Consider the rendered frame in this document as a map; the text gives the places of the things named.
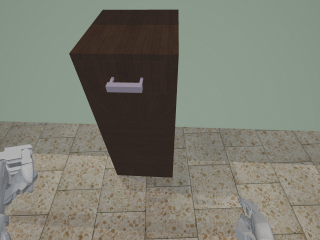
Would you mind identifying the left robot hand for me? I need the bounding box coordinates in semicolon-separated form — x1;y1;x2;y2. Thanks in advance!
0;144;38;214

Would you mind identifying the right robot hand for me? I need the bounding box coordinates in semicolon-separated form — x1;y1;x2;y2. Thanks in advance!
234;197;274;240

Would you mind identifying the cabinet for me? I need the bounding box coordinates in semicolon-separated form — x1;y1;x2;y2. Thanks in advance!
69;9;179;178

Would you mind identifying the handle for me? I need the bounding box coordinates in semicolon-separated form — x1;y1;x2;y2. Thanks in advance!
105;77;144;93

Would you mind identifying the left robot forearm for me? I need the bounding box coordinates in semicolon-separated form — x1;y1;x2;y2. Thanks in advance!
0;213;12;240

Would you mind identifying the drawer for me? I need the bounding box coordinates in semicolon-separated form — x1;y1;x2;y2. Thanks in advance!
79;60;172;94

